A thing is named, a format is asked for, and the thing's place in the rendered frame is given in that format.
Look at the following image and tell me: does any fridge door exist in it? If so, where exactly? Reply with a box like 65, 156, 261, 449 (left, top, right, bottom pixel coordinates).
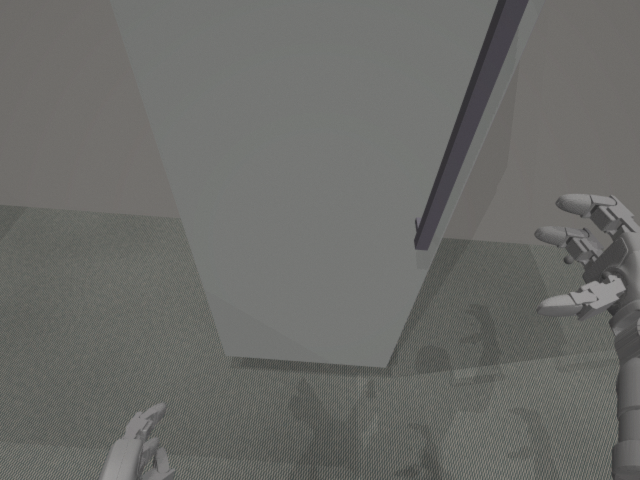
110, 0, 545, 368

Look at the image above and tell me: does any right robot hand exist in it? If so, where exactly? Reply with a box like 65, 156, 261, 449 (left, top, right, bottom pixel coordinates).
534, 194, 640, 321

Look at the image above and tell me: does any handle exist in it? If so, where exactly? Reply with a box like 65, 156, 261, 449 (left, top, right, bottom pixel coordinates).
414, 0, 529, 251

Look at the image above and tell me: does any right robot forearm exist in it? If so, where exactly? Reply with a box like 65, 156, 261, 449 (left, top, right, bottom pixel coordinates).
609, 299, 640, 480

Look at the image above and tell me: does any left robot hand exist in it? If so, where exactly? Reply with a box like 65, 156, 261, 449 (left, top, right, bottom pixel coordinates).
98, 403, 175, 480

